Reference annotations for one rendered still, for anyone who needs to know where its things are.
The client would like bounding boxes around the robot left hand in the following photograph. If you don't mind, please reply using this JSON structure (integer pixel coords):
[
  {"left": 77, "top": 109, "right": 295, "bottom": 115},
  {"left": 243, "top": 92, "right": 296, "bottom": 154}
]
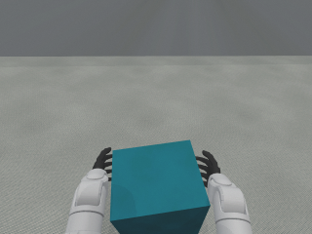
[{"left": 92, "top": 147, "right": 113, "bottom": 181}]

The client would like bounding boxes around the robot right hand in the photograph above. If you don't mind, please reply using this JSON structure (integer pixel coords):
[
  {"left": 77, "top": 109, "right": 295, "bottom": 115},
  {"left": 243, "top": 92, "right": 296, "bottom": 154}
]
[{"left": 195, "top": 150, "right": 221, "bottom": 187}]

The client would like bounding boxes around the carton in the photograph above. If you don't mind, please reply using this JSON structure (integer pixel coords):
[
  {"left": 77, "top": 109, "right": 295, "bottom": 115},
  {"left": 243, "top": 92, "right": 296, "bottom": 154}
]
[{"left": 109, "top": 139, "right": 211, "bottom": 234}]

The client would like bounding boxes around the robot left forearm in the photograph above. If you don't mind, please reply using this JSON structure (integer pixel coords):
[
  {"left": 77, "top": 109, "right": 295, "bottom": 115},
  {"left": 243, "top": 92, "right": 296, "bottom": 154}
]
[{"left": 64, "top": 168, "right": 109, "bottom": 234}]

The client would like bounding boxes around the robot right forearm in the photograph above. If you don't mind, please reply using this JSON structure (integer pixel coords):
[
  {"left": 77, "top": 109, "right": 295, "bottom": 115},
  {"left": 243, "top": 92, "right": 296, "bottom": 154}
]
[{"left": 207, "top": 173, "right": 253, "bottom": 234}]

